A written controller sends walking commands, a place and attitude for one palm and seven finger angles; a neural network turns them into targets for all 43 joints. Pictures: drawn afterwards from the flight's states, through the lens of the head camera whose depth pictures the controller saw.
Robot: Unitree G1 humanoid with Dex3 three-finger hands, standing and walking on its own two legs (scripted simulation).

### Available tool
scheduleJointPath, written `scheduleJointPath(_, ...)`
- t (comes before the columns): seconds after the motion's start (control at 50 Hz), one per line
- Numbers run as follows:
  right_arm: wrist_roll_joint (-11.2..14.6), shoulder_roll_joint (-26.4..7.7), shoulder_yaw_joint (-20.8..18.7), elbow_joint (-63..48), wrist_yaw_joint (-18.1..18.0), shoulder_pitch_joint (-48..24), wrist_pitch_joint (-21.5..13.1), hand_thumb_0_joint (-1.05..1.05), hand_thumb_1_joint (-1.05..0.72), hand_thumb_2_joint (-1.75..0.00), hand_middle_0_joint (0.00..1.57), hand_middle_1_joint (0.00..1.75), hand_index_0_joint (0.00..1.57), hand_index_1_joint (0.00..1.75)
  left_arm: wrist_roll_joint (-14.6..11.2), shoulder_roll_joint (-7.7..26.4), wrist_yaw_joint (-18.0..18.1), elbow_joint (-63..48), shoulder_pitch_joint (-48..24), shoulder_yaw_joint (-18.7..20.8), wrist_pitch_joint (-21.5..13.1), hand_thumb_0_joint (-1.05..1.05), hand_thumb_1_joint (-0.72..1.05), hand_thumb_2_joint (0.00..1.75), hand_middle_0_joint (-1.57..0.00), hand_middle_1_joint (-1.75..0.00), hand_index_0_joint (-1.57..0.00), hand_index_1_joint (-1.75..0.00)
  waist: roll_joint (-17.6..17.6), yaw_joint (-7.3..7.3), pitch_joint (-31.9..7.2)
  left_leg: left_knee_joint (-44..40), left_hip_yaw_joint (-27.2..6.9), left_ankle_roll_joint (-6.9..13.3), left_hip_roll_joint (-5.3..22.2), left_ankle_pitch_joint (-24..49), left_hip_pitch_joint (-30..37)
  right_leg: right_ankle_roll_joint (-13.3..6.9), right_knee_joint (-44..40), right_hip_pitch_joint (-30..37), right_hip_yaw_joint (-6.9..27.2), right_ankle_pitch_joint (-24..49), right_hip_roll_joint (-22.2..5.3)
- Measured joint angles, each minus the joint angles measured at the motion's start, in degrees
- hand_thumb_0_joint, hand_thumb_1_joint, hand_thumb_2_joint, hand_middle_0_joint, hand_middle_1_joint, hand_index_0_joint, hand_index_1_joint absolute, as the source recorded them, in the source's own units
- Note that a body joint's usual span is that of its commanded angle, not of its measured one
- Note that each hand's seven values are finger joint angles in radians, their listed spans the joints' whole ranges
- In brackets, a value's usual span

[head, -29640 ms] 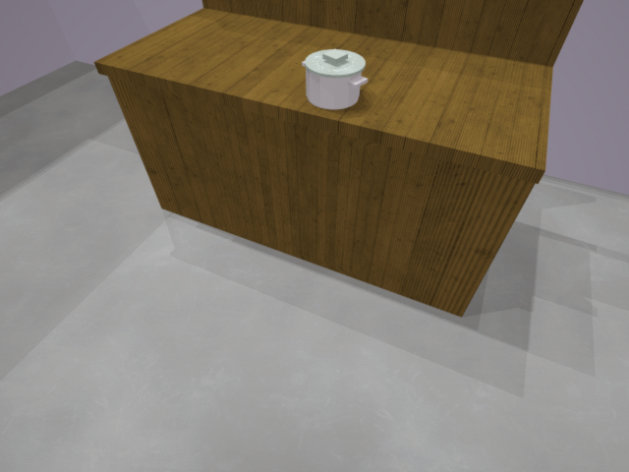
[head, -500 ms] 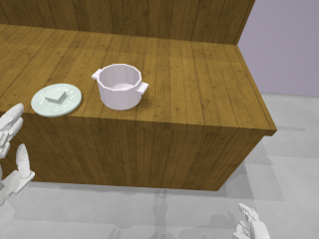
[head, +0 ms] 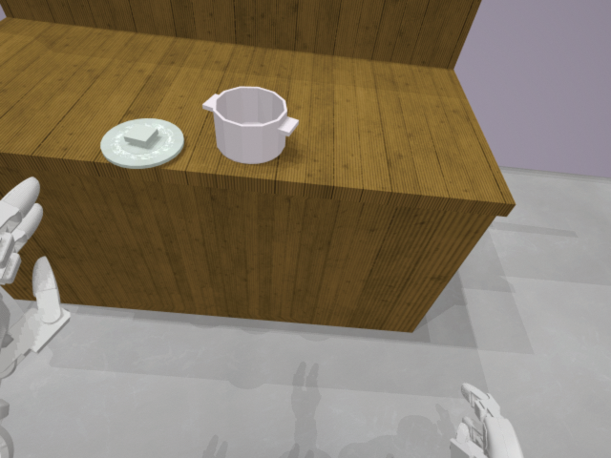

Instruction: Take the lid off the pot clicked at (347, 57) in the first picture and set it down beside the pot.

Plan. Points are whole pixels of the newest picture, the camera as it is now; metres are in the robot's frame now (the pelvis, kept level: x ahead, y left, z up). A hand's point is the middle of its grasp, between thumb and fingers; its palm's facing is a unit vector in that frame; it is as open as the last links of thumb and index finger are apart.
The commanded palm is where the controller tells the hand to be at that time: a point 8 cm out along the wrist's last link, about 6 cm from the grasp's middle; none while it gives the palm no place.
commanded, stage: stop stepping back and stand still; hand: left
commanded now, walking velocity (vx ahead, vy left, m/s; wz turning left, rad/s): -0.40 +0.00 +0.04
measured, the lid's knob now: (141, 134) +0.71 +0.38 -0.02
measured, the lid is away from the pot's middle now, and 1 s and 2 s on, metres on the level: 0.23 0.23 0.23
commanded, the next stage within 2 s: let the arm hang, fingers relaxed in 1.78 s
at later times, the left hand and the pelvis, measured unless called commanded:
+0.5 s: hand out of the picture +0.10 +0.25 +0.16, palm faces +0.36 -0.86 -0.35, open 7.4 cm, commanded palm +0.03 +0.28 +0.19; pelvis -0.11 +0.01 +0.00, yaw -2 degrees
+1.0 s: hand out of the picture +0.10 +0.23 -0.08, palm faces +0.12 -0.94 -0.32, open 7.4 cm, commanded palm none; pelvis -0.09 +0.01 -0.02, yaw +3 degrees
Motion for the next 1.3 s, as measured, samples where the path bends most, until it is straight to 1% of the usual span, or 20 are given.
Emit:
scheduleJointPath(0.04,-0.87,0.49,-0.16,0.98,1.21,-0.11,-1.97,0.01,-0.91,-0.90,0.20,0.30,0.20,0.30,1.03,-0.13,-0.59,3.57,-2.20,-0.52,0.27,0.02,0.89,0.90,-0.21,-0.30,-0.21,-0.30,1.18,-0.60,0.27,-1.30,-0.95,0.08,0.28,1.80,-1.47,0.02,8.37,-2.82,0.95,-4.79,1.70)
scheduleJointPath(0.08,-0.38,0.91,0.18,1.62,2.52,-0.79,-2.04,0.01,-0.91,-0.90,0.20,0.30,0.20,0.30,-0.01,-0.26,-1.54,3.70,-4.30,-1.21,5.24,0.02,0.89,0.90,-0.21,-0.30,-0.20,-0.30,1.66,-0.28,1.58,-3.31,-1.31,-0.07,0.55,4.17,-1.47,0.83,11.99,-2.95,2.60,-5.98,2.55)
scheduleJointPath(0.2,0.88,3.91,2.36,-2.58,3.22,1.98,-2.14,0.01,-0.90,-0.90,0.20,0.30,0.20,0.30,-0.18,3.57,-0.86,-8.67,10.74,2.72,4.34,0.02,0.90,0.90,-0.21,-0.30,-0.20,-0.30,0.68,-0.43,0.05,-2.14,0.59,-1.17,1.99,3.45,-3.41,-0.12,-9.51,8.82,0.10,3.51,0.93)
scheduleJointPath(0.3,0.90,1.24,1.67,1.93,2.08,4.62,-0.11,0.01,-0.90,-0.90,0.21,0.30,0.20,0.30,0.87,1.92,-1.82,-6.03,8.67,-1.13,1.72,0.02,0.89,0.90,-0.22,-0.30,-0.21,-0.30,2.42,1.72,-4.31,18.26,1.02,-1.16,-0.44,-7.50,-6.40,-1.73,-11.76,10.25,-0.97,6.51,-0.33)
scheduleJointPath(0.36,1.42,-0.50,1.57,3.11,0.81,5.32,0.92,0.01,-0.90,-0.90,0.21,0.30,0.20,0.30,0.68,-1.38,-0.91,0.80,4.76,-1.10,1.78,0.01,0.89,0.90,-0.22,-0.30,-0.21,-0.30,1.98,2.84,-7.87,15.36,3.37,0.14,0.45,-8.96,-1.48,-1.57,-10.91,8.24,-1.64,2.48,-2.73)
scheduleJointPath(0.42,1.57,-2.73,0.97,1.25,-0.43,4.28,-0.59,0.01,-0.90,-0.90,0.20,0.30,0.20,0.30,0.56,-3.37,0.19,6.05,-1.24,-0.95,2.88,0.01,0.89,0.90,-0.21,-0.30,-0.21,-0.30,3.95,1.22,-7.10,-0.09,2.39,1.78,2.57,-11.29,5.66,-0.53,-6.91,4.59,-3.88,0.49,-3.06)
scheduleJointPath(0.48,1.23,-1.07,0.72,0.59,-0.15,1.77,-1.88,0.01,-0.91,-0.90,0.20,0.30,0.20,0.30,0.68,-2.04,0.41,7.68,-4.09,0.02,4.80,0.02,0.89,0.90,-0.21,-0.30,-0.20,-0.30,0.90,-0.05,-2.83,1.27,3.82,0.91,1.13,-4.85,4.99,0.47,6.92,0.16,-0.26,-3.57,-1.82)
scheduleJointPath(0.54,1.13,1.37,1.16,-0.43,1.59,3.50,-3.51,0.01,-0.91,-0.90,0.20,0.30,0.20,0.30,0.64,-1.06,-0.26,4.69,0.97,-0.27,6.05,0.02,0.90,0.90,-0.21,-0.30,-0.20,-0.30,-0.57,-1.99,-3.82,-0.85,4.08,0.92,0.89,-3.72,5.56,0.19,16.33,-1.21,-0.44,-3.56,0.19)
scheduleJointPath(0.64,0.49,2.18,2.53,-0.68,2.11,6.70,-4.38,0.01,-0.90,-0.90,0.20,0.30,0.20,0.30,1.18,2.17,-0.26,-5.03,9.40,-0.11,4.46,0.02,0.89,0.90,-0.21,-0.30,-0.20,-0.30,0.52,-1.14,-3.93,0.14,2.77,-0.66,2.24,-4.15,3.56,-1.70,-7.22,10.24,-1.79,-4.24,0.31)
scheduleJointPath(0.68,0.59,1.49,1.97,1.23,2.05,5.79,-3.11,0.01,-0.90,-0.90,0.20,0.30,0.20,0.30,1.50,3.02,-0.72,-5.85,7.95,0.38,2.74,0.02,0.89,0.90,-0.21,-0.30,-0.21,-0.30,2.12,0.30,-2.16,10.65,1.22,-0.24,2.41,-8.92,-0.63,-2.68,-8.64,10.43,-3.02,3.10,1.30)
scheduleJointPath(0.74,0.72,0.34,1.03,4.80,1.90,4.87,-0.96,0.01,-0.90,-0.90,0.20,0.30,0.20,0.30,1.34,1.53,-1.23,-2.60,4.51,0.59,0.83,0.02,0.89,0.90,-0.22,-0.30,-0.21,-0.30,2.86,1.88,-1.82,23.17,1.96,-0.24,0.88,-10.38,-5.14,-2.73,-10.31,12.27,-3.51,3.98,0.83)
scheduleJointPath(0.82,1.03,-0.54,0.83,4.14,1.07,4.26,-0.18,0.01,-0.90,-0.90,0.20,0.30,0.20,0.30,0.92,-1.92,-0.62,2.24,3.66,2.01,0.65,0.02,0.89,0.90,-0.21,-0.30,-0.21,-0.30,2.09,1.91,-2.62,11.35,5.22,0.45,1.41,-7.68,-1.68,-1.73,-12.39,14.20,-1.50,4.05,-1.01)
scheduleJointPath(0.88,0.20,-3.69,-0.89,3.69,4.33,4.13,-0.65,0.01,-0.90,-0.90,0.20,0.30,0.20,0.30,4.37,-3.74,-3.36,16.02,-4.40,-2.72,4.35,0.01,0.89,0.90,-0.21,-0.30,-0.20,-0.30,5.71,0.68,-5.07,1.54,1.77,1.17,2.49,-2.09,-0.81,-0.65,-3.07,8.68,-4.18,-1.95,-1.70)
scheduleJointPath(0.94,-1.65,-3.63,-0.98,6.56,4.76,0.86,2.50,0.01,-0.91,-0.90,0.20,0.30,0.20,0.30,5.34,-6.44,-5.63,38.64,-13.59,-7.75,12.60,0.00,0.90,0.90,-0.20,-0.30,-0.19,-0.30,4.81,-1.13,-4.84,6.06,1.79,0.10,-0.71,-4.34,-4.36,-0.20,10.48,1.67,0.16,-9.65,-2.48)
scheduleJointPath(1.0,-2.63,-2.12,0.25,7.83,4.56,0.61,3.79,0.01,-0.91,-0.90,0.20,0.30,0.20,0.30,5.48,-9.41,-7.05,56.75,-17.61,-12.89,16.91,0.01,0.91,0.90,-0.19,-0.29,-0.19,-0.30,2.84,-2.11,-2.98,6.29,1.98,-0.81,-1.78,-3.39,-3.72,-0.04,6.53,1.92,1.28,-6.72,-1.62)
scheduleJointPath(1.08,-1.23,-0.61,-0.14,11.55,4.32,2.05,5.84,0.01,-0.91,-0.90,0.20,0.30,0.20,0.30,5.42,-14.55,-8.11,71.69,-16.12,-19.90,17.12,0.02,0.91,0.90,-0.20,-0.29,-0.19,-0.30,2.21,-1.92,0.02,13.34,0.85,-1.31,-1.05,-9.74,-3.39,-2.33,2.73,5.86,-0.52,-1.99,-0.24)
scheduleJointPath(1.12,-0.83,-0.21,-0.82,13.58,4.32,3.61,6.71,0.01,-0.91,-0.90,0.20,0.30,0.20,0.30,3.66,-16.60,-6.92,74.69,-14.91,-18.61,15.58,-0.02,0.96,0.90,-0.20,-0.30,-0.20,-0.30,2.89,-1.09,0.58,17.12,0.48,-1.21,-0.20,-11.04,-3.81,-2.77,-1.07,8.17,-2.08,-1.66,0.72)
scheduleJointPath(1.16,-0.70,0.32,-0.97,15.56,4.38,4.59,7.21,0.01,-0.91,-0.90,0.20,0.30,0.20,0.30,4.23,-15.40,-6.33,76.66,-15.18,-18.00,14.47,-0.06,1.00,0.90,-0.21,-0.30,-0.20,-0.30,2.83,0.03,1.19,16.29,1.36,-0.91,0.69,-11.05,-2.84,-2.78,-4.79,9.66,-2.79,-0.05,1.21)
scheduleJointPath(1.22,-0.68,0.87,-1.02,16.96,4.38,5.56,6.57,0.01,-0.91,-0.90,0.20,0.30,0.20,0.30,4.44,-13.05,-6.21,80.25,-15.32,-17.56,14.38,-0.06,1.00,0.90,-0.21,-0.30,-0.20,-0.30,2.90,0.16,1.64,3.26,2.34,0.05,1.77,-4.64,2.35,-2.28,-7.20,9.77,-3.01,1.05,1.55)
scheduleJointPath(1.3,-1.03,2.24,-0.40,18.98,2.96,5.21,5.84,0.01,-0.91,-0.90,0.20,0.30,0.20,0.30,3.58,-10.41,-6.27,85.74,-16.02,-17.41,15.19,-0.03,0.97,0.90,-0.21,-0.30,-0.20,-0.30,1.54,0.68,2.91,-1.07,4.70,1.31,0.49,-5.75,4.65,-1.12,-4.62,8.60,-1.30,-2.12,-0.06)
